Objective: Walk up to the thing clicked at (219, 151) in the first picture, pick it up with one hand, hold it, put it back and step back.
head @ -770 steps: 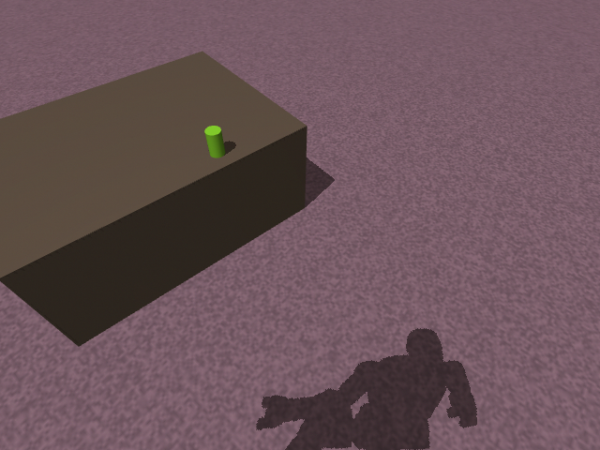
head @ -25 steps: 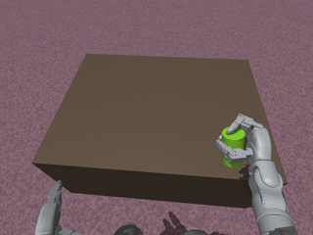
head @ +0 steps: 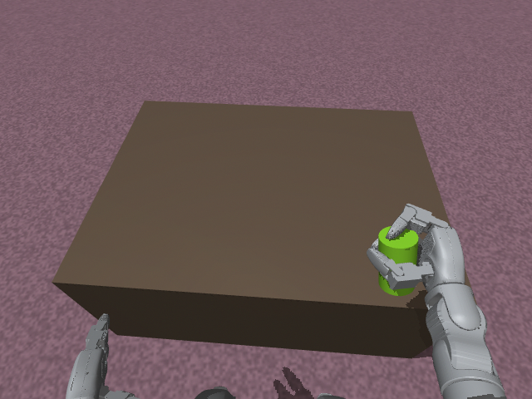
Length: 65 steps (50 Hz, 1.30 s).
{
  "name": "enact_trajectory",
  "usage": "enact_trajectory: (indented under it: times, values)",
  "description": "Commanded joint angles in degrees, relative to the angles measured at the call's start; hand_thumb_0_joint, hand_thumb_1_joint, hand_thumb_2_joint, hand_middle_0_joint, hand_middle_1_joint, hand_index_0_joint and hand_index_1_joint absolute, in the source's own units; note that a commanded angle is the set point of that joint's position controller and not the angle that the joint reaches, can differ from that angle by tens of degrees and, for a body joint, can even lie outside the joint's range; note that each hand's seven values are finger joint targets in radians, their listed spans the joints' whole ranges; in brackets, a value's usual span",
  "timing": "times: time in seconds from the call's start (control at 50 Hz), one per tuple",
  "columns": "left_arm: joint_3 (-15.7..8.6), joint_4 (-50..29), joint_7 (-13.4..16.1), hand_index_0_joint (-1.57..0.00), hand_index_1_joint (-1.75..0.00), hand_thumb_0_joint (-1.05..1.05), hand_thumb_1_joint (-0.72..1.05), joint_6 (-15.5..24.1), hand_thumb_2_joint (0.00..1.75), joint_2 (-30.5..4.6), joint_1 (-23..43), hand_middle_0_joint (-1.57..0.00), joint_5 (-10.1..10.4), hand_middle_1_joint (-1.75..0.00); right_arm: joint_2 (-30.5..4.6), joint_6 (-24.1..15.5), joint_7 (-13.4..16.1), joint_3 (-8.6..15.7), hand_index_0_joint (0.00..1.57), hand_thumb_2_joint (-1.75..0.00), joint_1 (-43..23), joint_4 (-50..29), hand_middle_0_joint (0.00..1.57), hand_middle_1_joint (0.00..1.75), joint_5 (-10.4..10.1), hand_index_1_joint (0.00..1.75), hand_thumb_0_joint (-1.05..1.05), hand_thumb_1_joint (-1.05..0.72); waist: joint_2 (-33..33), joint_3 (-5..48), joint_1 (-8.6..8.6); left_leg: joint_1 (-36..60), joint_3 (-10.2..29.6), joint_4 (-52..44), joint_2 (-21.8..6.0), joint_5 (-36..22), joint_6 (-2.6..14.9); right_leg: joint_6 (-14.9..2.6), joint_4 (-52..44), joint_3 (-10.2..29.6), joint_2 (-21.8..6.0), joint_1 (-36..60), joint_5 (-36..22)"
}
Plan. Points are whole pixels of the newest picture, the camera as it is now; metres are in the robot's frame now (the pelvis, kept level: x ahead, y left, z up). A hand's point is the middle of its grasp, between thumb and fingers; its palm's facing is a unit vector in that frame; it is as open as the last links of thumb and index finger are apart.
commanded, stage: hold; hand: right
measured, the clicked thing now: (397, 261) +0.31 -0.18 +0.03
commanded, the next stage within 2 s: crouch in 1.92 s
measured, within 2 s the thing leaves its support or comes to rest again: neither
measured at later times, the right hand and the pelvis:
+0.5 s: hand (393, 251) +0.32 -0.17 +0.05, palm faces +0.01 +1.00 +0.01, open 6.4 cm; pelvis +0.00 +0.00 +0.00, yaw +0 degrees
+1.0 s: hand (393, 247) +0.32 -0.17 +0.05, palm faces +0.00 +1.00 +0.01, open 6.4 cm; pelvis +0.00 +0.00 +0.00, yaw +0 degrees
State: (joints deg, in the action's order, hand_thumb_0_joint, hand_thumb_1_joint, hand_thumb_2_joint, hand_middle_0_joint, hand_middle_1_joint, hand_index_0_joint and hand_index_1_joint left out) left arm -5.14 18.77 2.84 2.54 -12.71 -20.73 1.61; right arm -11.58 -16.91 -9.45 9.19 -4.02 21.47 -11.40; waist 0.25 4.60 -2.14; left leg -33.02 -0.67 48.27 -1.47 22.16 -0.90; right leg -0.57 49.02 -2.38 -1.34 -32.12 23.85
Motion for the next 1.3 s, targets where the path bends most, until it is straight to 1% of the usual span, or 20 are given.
enact_trajectory:
  times: [0.0,0.16,0.26,0.32,0.38,0.46,0.48,0.58,0.78,0.8,0.82,0.84,0.92,0.94,0.96,1.0,1.12,1.18,1.24,1.28]
  values:
    - [-2.7,-9.3,0.7,-0.05,-0.03,0.0,-0.53,3.8,0.03,-7.2,2.0,-0.04,0.2,-0.05,-6.1,-4.0,-0.2,1.5,1.43,-1.35,-15.7,-13.0,1.41,1.48,-0.7,1.48,0.0,-0.46,-0.5,11.9,0.23,5.5,-0.7,-6.7,1.3,-11.5,0.9,-0.06,-8.5,1.8,0.5,7.1,-10.7]
    - [-3.9,-10.8,0.9,-0.05,-0.03,0.0,-0.52,4.3,0.03,-8.6,2.3,-0.04,0.1,-0.05,-8.7,-5.2,0.0,4.5,1.43,-1.34,-15.5,-13.9,1.41,1.48,-1.0,1.48,0.0,-0.45,0.4,13.3,0.35,6.8,-0.3,-7.8,1.2,-10.0,0.71,-0.36,-8.6,1.5,0.7,7.6,-8.9]
    - [-2.5,-8.3,0.8,-0.05,-0.03,0.0,-0.52,4.5,0.03,-6.5,3.4,-0.04,0.0,-0.05,-6.2,-5.8,0.2,2.6,1.43,-1.34,-14.6,-11.0,1.41,1.48,-0.8,1.48,0.0,-0.43,0.6,10.5,0.2,5.2,0.1,-7.8,1.0,-9.4,0.68,-0.42,-8.1,1.3,0.8,5.9,-8.5]
    - [-3.7,-10.0,1.0,-0.05,-0.03,0.0,-0.52,4.8,0.03,-8.3,3.3,-0.04,-0.1,-0.05,-6.1,-6.2,0.0,1.5,1.43,-1.34,-16.2,-13.5,1.41,1.49,-0.7,1.49,0.0,-0.42,0.6,12.8,-0.82,6.0,0.1,-7.8,1.1,-10.4,0.69,-0.5,-8.1,1.5,0.7,7.0,-8.9]
    - [-1.9,-7.9,1.0,-0.05,-0.03,0.0,-0.52,4.6,0.03,-6.5,1.9,-0.04,0.0,-0.05,-7.5,-6.4,0.0,3.0,1.44,-1.34,-14.3,-11.9,1.41,1.49,-0.7,1.49,0.0,-0.42,-0.7,11.4,0.45,6.1,-0.6,-7.3,1.3,-10.4,0.88,-0.14,-8.7,1.9,0.5,6.7,-9.6]
    - [-3.2,-8.3,1.0,-0.05,-0.03,0.0,-0.52,4.3,0.03,-7.6,0.7,-0.04,0.0,-0.05,-8.7,-6.2,-0.1,4.4,1.44,-1.35,-14.7,-12.4,1.41,1.49,-0.8,1.49,0.0,-0.43,-1.1,13.8,-0.04,7.1,-0.8,-6.6,1.3,-13.8,0.85,0.02,-8.4,1.9,0.6,8.1,-13.1]
    - [-1.7,-7.8,0.8,-0.05,-0.03,0.0,-0.53,4.3,0.03,-6.2,1.3,-0.04,-0.1,-0.05,-7.4,-6.3,-0.2,3.4,1.44,-1.34,-15.0,-11.5,1.42,1.49,-0.9,1.49,0.0,-0.45,-0.9,11.7,0.22,6.5,-0.6,-6.7,1.2,-13.3,0.77,-0.12,-8.1,1.7,0.7,6.9,-12.3]
    - [-2.7,-7.1,1.0,-0.05,-0.04,0.0,-0.53,4.7,0.03,-7.3,1.3,-0.04,0.0,-0.05,-5.6,-6.0,-0.9,0.7,1.44,-1.35,-16.4,-10.6,1.42,1.49,-0.8,1.49,0.0,-0.46,-1.7,10.9,-0.69,4.5,-0.7,-6.5,1.3,-11.8,1.02,0.13,-8.6,1.9,0.3,7.4,-11.0]
    - [-4.1,-10.3,0.7,-0.05,-0.04,0.0,-0.53,4.5,0.04,-8.7,2.3,-0.04,0.2,-0.05,-10.1,-6.3,-0.1,6.1,1.43,-1.34,-16.2,-11.5,1.41,1.49,-1.4,1.49,0.0,-0.43,0.3,13.2,0.39,7.7,-0.6,-6.9,1.2,-14.1,0.73,-0.21,-8.1,1.9,0.7,7.7,-13.4]
    - [-2.0,-9.3,0.5,-0.05,-0.04,0.0,-0.53,4.4,0.04,-6.4,2.4,-0.04,0.1,-0.05,-8.5,-6.4,-0.1,4.8,1.42,-1.33,-16.0,-12.5,1.4,1.47,-1.2,1.47,0.0,-0.42,-0.7,13.6,1.23,8.0,-0.2,-7.0,1.0,-14.5,0.79,-0.19,-8.0,1.7,0.9,7.7,-13.6]
    - [-3.9,-10.6,0.8,-0.05,-0.04,0.0,-0.53,4.6,0.04,-8.4,3.9,-0.04,0.2,-0.05,-8.3,-6.4,0.0,4.2,1.41,-1.32,-17.6,-11.8,1.39,1.46,-1.2,1.46,0.0,-0.42,1.1,11.7,-0.42,6.5,-0.4,-7.3,1.2,-12.7,0.73,-0.33,-8.2,1.8,0.6,7.1,-11.7]
    - [-2.6,-7.5,0.7,-0.05,-0.04,0.0,-0.53,4.3,0.04,-6.9,2.2,-0.04,0.0,-0.05,-7.6,-6.4,-0.1,3.5,1.41,-1.33,-16.8,-11.8,1.39,1.47,-1.0,1.47,0.0,-0.42,-0.6,11.6,0.73,6.6,-0.2,-7.2,1.1,-12.4,0.9,-0.16,-8.5,1.6,0.7,7.1,-11.5]
    - [-1.0,-9.7,0.6,-0.05,-0.04,0.0,-0.53,4.8,0.03,-6.2,5.0,-0.04,0.0,-0.05,-4.6,-6.0,-1.6,-0.4,1.41,-1.32,-16.4,-10.6,1.39,1.46,-0.6,1.46,0.0,-0.44,-0.2,12.2,-0.23,5.0,-0.7,-6.4,1.4,-12.7,1.03,0.0,-8.3,2.0,0.1,7.3,-12.2]
    - [-3.0,-8.2,0.8,-0.05,-0.04,0.0,-0.53,4.6,0.03,-7.8,3.3,-0.04,0.0,-0.05,-5.6,-5.5,-1.7,0.8,1.41,-1.31,-15.4,-7.1,1.39,1.45,-0.6,1.45,0.0,-0.44,-0.4,11.5,-0.93,4.5,-0.8,-6.5,1.4,-12.0,0.99,-0.04,-8.4,2.0,0.1,6.9,-11.4]
    - [-1.8,-10.4,0.7,-0.05,-0.04,0.0,-0.53,4.8,0.03,-7.2,4.0,-0.04,-0.1,-0.05,-5.3,-6.0,-1.8,0.4,1.42,-1.32,-17.6,-11.0,1.39,1.46,-0.8,1.46,0.0,-0.42,-0.7,14.2,-0.77,5.6,-0.7,-6.5,1.4,-12.7,1.01,0.03,-8.5,2.2,0.0,8.5,-12.1]
    - [-3.6,-9.1,1.0,-0.05,-0.04,0.0,-0.53,4.6,0.03,-8.7,1.9,-0.04,0.1,-0.04,-8.8,-5.8,-1.2,4.1,1.42,-1.32,-16.9,-9.6,1.4,1.47,-0.7,1.47,0.0,-0.44,-0.8,14.6,-0.49,6.2,-0.7,-6.7,1.3,-12.9,0.85,0.0,-8.5,2.0,0.2,8.9,-12.1]
    - [-3.4,-9.3,0.7,-0.05,-0.04,0.0,-0.53,4.4,0.04,-7.8,0.9,-0.04,0.1,-0.05,-9.8,-6.7,0.2,6.0,1.41,-1.32,-17.3,-12.9,1.39,1.46,-1.5,1.46,0.0,-0.44,-0.2,12.7,0.4,7.8,-0.3,-7.4,1.0,-14.3,0.61,-0.29,-8.0,1.4,1.0,8.0,-13.2]
    - [-3.3,-7.3,0.6,-0.05,-0.04,0.0,-0.54,4.5,0.04,-7.1,3.2,-0.04,0.0,-0.05,-7.4,-6.9,-0.2,3.5,1.41,-1.32,-18.6,-9.1,1.39,1.46,-0.8,1.46,0.0,-0.42,0.4,8.4,-0.66,4.1,0.1,-7.4,1.0,-10.8,0.77,-0.47,-8.0,1.4,0.7,5.4,-9.5]
    - [-0.2,-9.8,0.4,-0.05,-0.04,0.0,-0.54,5.0,0.04,-4.8,4.5,-0.04,0.0,-0.05,-3.2,-6.6,-1.7,-1.0,1.4,-1.3,-16.2,-7.9,1.38,1.44,-0.4,1.44,0.0,-0.43,0.8,11.8,-0.43,4.8,-0.4,-6.8,1.3,-10.1,0.94,-0.27,-8.1,1.9,0.3,5.9,-9.3]
    - [-2.5,-11.3,0.9,-0.05,-0.04,0.0,-0.54,4.9,0.04,-8.0,4.7,-0.04,0.1,-0.04,-5.3,-6.3,-2.2,0.1,1.38,-1.28,-16.9,-7.7,1.36,1.42,-0.5,1.42,0.0,-0.42,0.4,13.8,-0.84,5.5,-0.6,-6.9,1.4,-10.7,0.96,-0.09,-8.5,2.1,0.2,7.5,-9.8]
